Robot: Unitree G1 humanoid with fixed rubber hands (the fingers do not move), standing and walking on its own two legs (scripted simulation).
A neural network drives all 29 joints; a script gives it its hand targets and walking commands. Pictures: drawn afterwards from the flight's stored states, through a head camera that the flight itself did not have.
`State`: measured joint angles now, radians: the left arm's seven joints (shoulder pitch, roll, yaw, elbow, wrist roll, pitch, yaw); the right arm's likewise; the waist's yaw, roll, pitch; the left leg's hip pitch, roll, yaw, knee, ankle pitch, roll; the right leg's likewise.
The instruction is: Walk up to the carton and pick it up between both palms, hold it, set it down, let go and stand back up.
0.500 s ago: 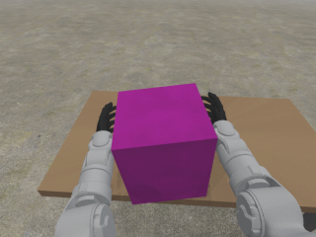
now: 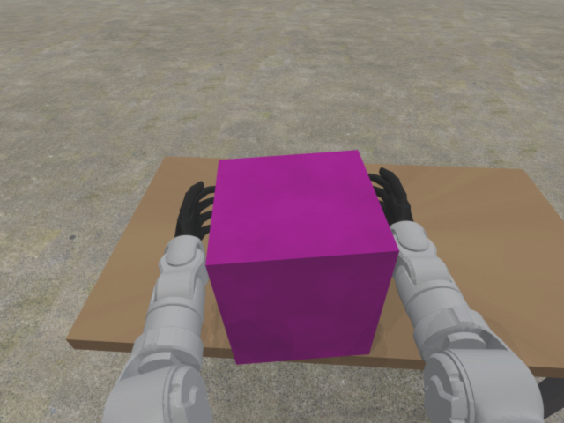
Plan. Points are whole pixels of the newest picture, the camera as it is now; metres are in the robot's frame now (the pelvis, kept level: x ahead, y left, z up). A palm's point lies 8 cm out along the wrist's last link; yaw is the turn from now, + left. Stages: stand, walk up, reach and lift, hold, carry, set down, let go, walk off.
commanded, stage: set down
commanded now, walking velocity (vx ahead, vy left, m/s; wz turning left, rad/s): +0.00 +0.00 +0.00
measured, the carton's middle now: (295, 259) +0.37 +0.03 +0.06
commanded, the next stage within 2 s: none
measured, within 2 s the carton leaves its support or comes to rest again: neither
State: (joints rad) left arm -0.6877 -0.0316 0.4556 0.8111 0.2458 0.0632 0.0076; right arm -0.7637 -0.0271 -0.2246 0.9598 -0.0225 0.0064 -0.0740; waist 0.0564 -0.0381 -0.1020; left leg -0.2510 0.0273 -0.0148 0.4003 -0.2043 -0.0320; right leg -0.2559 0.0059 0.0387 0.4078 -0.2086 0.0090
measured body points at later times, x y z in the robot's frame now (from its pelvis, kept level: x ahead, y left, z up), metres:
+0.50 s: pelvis +0.00 +0.00 +0.00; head +0.00 +0.01 +0.45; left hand +0.39 +0.20 +0.08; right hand +0.43 -0.12 +0.11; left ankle +0.00 +0.14 -0.74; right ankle +0.00 -0.12 -0.74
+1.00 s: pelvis +0.00 +0.00 +0.00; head +0.00 +0.01 +0.45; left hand +0.36 +0.24 +0.06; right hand +0.40 -0.12 +0.07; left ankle +0.00 +0.14 -0.74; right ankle +0.00 -0.12 -0.74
